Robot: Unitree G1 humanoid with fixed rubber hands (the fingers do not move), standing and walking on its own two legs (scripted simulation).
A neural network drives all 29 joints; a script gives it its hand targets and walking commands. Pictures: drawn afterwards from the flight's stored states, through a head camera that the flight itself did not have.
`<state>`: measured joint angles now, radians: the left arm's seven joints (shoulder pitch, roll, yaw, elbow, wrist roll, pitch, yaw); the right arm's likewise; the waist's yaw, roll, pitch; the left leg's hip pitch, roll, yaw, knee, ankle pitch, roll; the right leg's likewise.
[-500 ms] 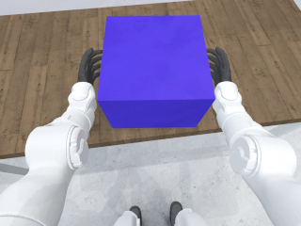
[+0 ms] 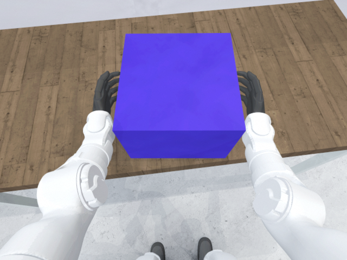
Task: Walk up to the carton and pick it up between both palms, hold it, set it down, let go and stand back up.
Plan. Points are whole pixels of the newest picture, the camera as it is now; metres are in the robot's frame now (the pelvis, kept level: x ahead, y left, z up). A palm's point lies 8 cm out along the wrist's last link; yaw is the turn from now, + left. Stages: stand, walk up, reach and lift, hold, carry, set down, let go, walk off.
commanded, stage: reach and lift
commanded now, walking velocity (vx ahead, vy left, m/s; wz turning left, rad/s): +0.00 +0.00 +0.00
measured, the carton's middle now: (177, 99) +0.49 +0.01 -0.03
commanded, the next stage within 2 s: none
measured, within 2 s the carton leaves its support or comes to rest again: leaves its support in 1.48 s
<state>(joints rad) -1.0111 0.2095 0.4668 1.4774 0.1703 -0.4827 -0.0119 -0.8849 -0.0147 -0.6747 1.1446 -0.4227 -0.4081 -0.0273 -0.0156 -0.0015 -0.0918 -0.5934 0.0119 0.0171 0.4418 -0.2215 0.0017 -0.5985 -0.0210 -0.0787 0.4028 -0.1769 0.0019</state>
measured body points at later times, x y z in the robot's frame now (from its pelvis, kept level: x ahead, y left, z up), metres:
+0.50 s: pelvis +0.00 +0.00 +0.00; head +0.13 +0.01 +0.43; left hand +0.46 +0.19 +0.02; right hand +0.45 -0.17 +0.02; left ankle -0.03 +0.11 -0.74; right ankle -0.02 -0.12 -0.74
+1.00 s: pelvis +0.00 +0.00 +0.00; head +0.12 +0.01 +0.43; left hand +0.45 +0.19 +0.02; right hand +0.44 -0.17 +0.02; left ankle -0.03 +0.11 -0.74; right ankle -0.02 -0.12 -0.74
